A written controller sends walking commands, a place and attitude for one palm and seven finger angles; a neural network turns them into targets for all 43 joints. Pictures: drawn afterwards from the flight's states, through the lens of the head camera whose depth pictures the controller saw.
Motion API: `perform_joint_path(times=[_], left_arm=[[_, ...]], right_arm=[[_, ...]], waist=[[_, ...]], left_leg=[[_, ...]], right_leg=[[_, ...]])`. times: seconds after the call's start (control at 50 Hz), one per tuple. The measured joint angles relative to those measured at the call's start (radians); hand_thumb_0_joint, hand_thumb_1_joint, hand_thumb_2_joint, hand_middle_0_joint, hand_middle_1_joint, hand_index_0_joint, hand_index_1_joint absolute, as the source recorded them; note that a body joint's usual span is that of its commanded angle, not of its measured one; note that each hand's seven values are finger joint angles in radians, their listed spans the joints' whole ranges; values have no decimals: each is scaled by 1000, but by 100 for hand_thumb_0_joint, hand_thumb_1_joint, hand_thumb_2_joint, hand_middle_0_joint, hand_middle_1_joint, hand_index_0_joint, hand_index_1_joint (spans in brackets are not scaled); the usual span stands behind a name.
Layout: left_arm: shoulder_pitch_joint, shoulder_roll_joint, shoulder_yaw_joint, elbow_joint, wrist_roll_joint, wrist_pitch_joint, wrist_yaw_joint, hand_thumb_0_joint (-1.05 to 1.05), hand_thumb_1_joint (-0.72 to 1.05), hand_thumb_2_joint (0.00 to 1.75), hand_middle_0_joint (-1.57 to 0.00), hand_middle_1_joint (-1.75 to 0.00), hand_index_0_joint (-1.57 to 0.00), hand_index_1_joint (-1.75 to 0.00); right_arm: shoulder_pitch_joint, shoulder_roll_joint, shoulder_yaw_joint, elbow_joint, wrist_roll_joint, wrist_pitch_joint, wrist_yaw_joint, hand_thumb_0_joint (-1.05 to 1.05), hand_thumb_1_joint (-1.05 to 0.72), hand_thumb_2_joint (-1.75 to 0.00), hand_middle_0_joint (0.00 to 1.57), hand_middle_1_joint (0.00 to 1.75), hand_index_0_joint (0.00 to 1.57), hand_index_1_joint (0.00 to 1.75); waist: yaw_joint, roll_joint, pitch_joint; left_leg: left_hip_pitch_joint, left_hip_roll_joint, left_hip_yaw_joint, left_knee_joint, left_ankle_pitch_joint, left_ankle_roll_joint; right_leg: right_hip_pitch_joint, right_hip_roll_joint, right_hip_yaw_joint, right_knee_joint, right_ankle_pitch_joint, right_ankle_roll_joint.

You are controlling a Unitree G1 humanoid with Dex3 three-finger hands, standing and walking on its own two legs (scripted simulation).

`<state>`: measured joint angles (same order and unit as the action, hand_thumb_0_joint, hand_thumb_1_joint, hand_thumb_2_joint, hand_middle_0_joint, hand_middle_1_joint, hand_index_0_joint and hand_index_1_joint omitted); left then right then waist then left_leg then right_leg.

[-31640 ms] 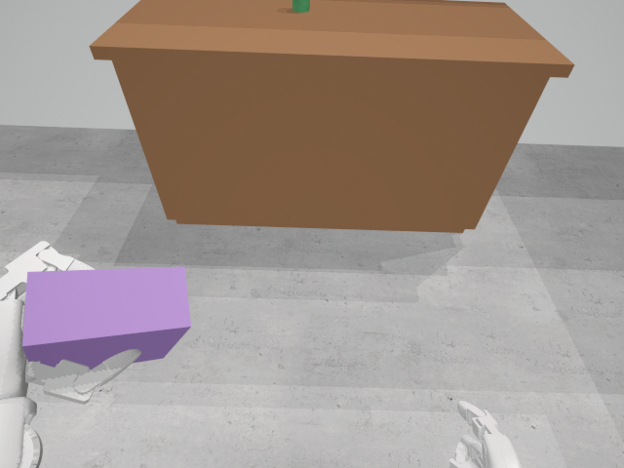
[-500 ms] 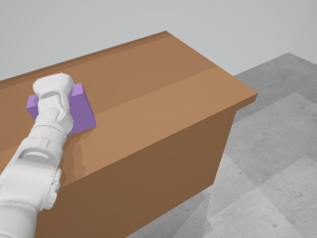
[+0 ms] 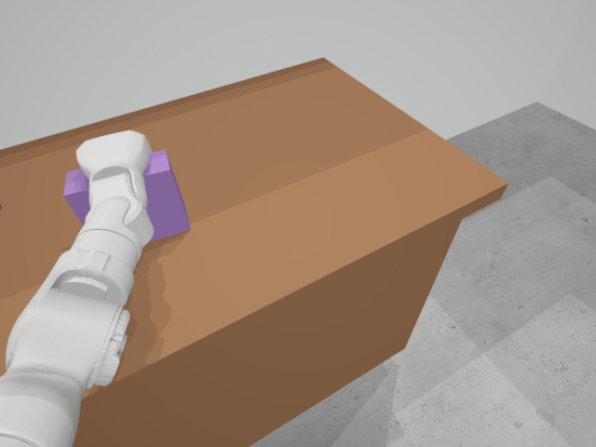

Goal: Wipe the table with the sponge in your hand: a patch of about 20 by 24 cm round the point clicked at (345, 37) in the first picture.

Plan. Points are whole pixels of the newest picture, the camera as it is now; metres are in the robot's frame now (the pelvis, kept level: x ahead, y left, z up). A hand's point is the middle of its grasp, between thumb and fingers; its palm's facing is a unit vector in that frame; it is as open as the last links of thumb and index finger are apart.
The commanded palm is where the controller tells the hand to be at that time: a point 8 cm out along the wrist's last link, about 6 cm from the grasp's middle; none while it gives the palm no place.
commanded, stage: wipe back along the third lane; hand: left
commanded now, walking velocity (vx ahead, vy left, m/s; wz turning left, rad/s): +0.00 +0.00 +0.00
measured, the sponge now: (138, 213) +0.44 +0.25 +0.09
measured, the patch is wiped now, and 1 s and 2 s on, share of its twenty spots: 1.00 1.00 1.00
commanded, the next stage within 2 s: slide back across to the middle lane in 1.46 s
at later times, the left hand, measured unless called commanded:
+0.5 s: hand (130, 199) +0.42 +0.24 +0.14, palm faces +0.10 -0.01 -1.00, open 9.8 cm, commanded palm +0.37 +0.21 +0.16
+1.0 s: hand (148, 228) +0.36 +0.19 +0.14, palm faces +0.15 -0.04 -0.99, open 9.8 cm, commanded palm +0.32 +0.18 +0.16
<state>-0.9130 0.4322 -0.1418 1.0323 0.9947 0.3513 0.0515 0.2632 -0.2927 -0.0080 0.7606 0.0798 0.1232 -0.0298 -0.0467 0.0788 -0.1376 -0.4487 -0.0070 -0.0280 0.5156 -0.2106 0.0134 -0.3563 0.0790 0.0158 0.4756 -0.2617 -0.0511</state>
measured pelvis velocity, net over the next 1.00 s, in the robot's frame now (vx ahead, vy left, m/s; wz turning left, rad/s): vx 0.02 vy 0.01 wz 0.03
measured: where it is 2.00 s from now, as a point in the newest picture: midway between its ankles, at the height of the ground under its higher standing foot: outside the picture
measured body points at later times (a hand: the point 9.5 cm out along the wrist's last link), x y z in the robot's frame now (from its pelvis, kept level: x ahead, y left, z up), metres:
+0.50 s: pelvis +0.02 +0.03 +0.00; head +0.00 +0.01 +0.45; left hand +0.41 +0.23 +0.19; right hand +0.25 -0.17 -0.09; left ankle +0.02 +0.11 -0.74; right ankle -0.02 -0.09 -0.74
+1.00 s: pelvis +0.02 +0.01 +0.00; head -0.02 -0.04 +0.44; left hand +0.35 +0.19 +0.19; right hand +0.27 -0.18 -0.08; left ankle +0.02 +0.11 -0.74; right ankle -0.02 -0.09 -0.74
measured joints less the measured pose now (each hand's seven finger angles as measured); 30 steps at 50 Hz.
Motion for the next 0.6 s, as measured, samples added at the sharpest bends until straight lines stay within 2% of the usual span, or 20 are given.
perform_joint_path(times=[0.1,0.24,0.4,0.6], left_arm=[[43,-53,-38,-63,-14,48,45,-1,-52,109,-78,-134,-81,-132],[98,-116,-115,-169,-37,148,91,-1,-49,108,-76,-135,-79,-133],[147,-171,-197,-302,-45,271,74,0,-47,106,-74,-135,-77,-134],[255,-195,-268,-509,-32,358,30,1,-45,105,-72,-136,-75,-134]], right_arm=[[-25,14,3,1,7,7,10,1,-91,-90,19,30,20,30],[-103,37,17,-18,17,21,27,1,-91,-90,19,30,20,30],[-198,50,30,-58,20,48,48,1,-91,-90,19,30,20,30],[-262,50,45,-96,21,94,84,1,-91,-90,19,30,20,30]], waist=[[21,-4,-6],[50,-9,-8],[83,-11,-9],[118,-4,-14]], left_leg=[[32,-15,9,-12,-3,16],[71,-36,14,-23,-8,33],[99,-55,8,-20,-22,45],[126,-63,-6,7,-51,46]], right_leg=[[32,-16,8,-11,-4,14],[71,-37,12,-18,-14,31],[104,-55,4,-16,-33,38],[139,-61,-13,4,-63,35]])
